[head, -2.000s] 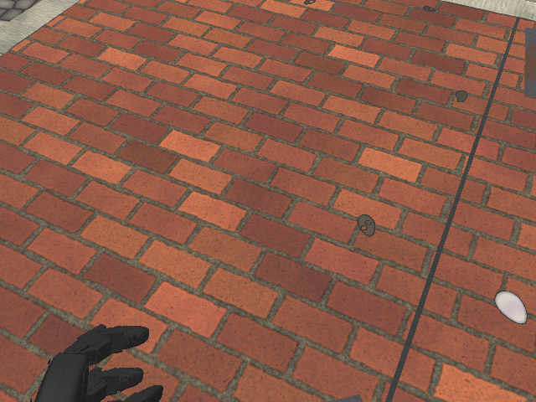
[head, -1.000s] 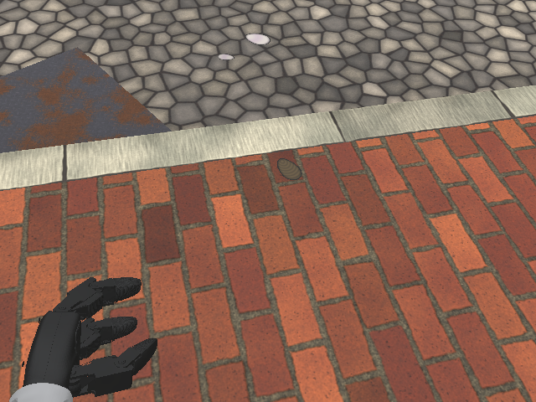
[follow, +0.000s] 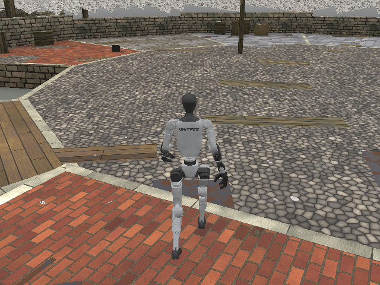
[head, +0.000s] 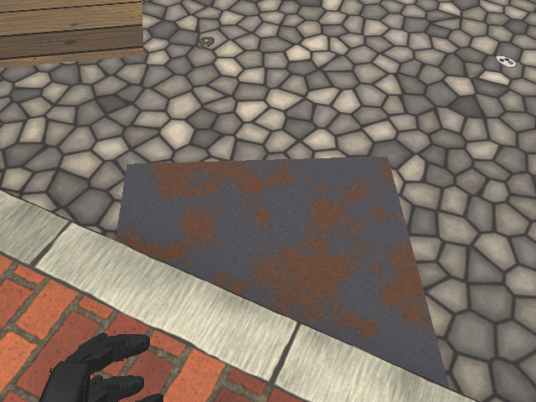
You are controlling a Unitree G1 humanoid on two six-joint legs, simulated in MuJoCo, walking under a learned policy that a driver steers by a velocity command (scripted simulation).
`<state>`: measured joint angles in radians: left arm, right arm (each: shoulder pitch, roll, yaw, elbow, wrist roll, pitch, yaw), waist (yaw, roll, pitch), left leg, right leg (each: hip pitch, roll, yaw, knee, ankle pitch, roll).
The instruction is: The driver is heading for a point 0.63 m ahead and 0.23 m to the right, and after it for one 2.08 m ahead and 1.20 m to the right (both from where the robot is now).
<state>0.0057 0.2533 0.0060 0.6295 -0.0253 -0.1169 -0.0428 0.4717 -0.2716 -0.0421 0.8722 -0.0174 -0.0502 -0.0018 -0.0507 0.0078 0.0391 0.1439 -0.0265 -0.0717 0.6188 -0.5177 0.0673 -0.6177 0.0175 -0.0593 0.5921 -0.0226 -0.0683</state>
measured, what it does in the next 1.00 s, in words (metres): walks ahead, turning right: left foot, then right foot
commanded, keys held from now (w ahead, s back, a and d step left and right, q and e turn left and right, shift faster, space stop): shift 0.26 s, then e+shift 0.74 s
